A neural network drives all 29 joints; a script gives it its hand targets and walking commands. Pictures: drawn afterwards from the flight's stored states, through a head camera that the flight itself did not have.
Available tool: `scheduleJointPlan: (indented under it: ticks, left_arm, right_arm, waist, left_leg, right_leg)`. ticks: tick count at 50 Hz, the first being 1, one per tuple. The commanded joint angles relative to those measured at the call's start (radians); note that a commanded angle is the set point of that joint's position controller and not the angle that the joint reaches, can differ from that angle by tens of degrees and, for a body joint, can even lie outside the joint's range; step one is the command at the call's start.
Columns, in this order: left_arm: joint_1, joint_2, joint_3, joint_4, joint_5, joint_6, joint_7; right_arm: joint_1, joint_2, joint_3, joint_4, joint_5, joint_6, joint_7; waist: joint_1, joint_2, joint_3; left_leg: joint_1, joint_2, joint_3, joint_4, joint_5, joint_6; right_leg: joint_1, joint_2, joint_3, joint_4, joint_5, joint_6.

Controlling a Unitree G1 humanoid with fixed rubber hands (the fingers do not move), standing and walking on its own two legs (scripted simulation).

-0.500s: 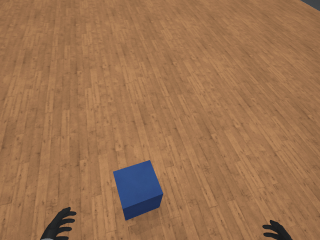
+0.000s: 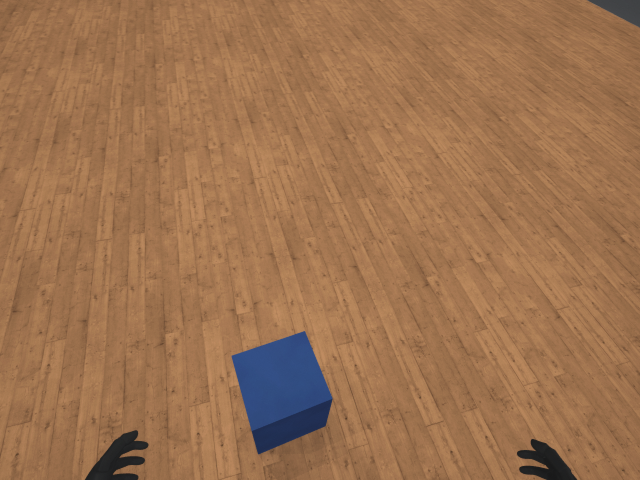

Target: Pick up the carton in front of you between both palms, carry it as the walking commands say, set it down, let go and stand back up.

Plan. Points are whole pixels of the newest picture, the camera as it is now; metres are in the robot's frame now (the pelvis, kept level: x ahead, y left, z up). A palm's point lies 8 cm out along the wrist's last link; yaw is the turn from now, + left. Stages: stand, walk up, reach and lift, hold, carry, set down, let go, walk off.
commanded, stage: stand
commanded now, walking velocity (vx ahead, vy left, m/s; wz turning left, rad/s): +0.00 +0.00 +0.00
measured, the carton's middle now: (281, 393) +0.43 +0.10 -0.65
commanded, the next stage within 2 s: none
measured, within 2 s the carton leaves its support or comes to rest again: neither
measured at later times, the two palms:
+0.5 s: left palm out of the picture +0.07 +0.30 -0.11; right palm out of the picture +0.08 -0.31 -0.08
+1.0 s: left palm out of the picture +0.06 +0.30 -0.11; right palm out of the picture +0.08 -0.32 -0.09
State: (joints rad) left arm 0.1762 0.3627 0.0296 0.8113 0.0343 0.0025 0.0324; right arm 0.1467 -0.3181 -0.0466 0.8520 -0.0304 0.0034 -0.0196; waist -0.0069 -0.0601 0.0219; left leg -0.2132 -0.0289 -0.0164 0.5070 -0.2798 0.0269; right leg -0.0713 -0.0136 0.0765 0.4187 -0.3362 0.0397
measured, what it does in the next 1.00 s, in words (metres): stands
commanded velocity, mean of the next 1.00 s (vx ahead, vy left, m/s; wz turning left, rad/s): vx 0.00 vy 0.00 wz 0.00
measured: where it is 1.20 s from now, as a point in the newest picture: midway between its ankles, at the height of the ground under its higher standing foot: outside the picture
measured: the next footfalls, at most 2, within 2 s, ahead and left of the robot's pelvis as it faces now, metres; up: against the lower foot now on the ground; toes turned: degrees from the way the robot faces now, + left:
none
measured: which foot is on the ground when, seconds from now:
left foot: down 0.00-1.00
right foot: down 0.00-1.00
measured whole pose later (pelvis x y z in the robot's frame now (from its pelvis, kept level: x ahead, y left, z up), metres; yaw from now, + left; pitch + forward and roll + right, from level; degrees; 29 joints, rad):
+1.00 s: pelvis -0.03 -0.01 +0.01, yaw +1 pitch -2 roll -1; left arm 0.15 0.40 0.01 0.99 0.02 -0.01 0.02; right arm 0.10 -0.37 -0.02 1.04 -0.02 0.00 -0.01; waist 0.00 -0.04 0.04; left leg -0.18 -0.02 -0.04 0.42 -0.19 0.01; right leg -0.04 -0.01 0.05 0.34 -0.26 0.03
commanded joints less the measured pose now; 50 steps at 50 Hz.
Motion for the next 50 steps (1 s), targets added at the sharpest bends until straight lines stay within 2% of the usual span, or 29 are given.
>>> scheduleJointPlan:
  ticks: [1,20,50]
  left_arm:
    - [-0.015,0.133,0.029,-0.038,-0.001,-0.014,0.002]
    - [-0.023,0.162,0.017,0.065,-0.005,-0.021,-0.007]
    - [-0.045,0.191,0.011,0.139,-0.012,-0.018,-0.013]
  right_arm:
    - [-0.028,-0.175,-0.038,-0.035,0.0,-0.012,-0.003]
    - [-0.057,-0.207,-0.022,0.078,0.007,-0.017,0.005]
    - [-0.083,-0.234,-0.003,0.146,0.016,-0.017,0.004]
  waist:
    - [0.001,0.057,-0.057]
    - [0.004,0.059,-0.015]
    - [0.006,0.063,-0.022]
  left_leg:
    - [0.084,0.104,-0.096,-0.076,0.346,-0.001]
    - [0.079,0.112,-0.116,-0.138,0.217,-0.001]
    - [0.09,0.119,-0.132,-0.146,0.264,-0.002]
  right_leg:
    - [-0.043,-0.057,0.028,-0.049,0.299,-0.033]
    - [-0.057,-0.069,0.044,-0.115,0.183,-0.045]
    - [-0.035,-0.08,0.034,-0.133,0.204,-0.047]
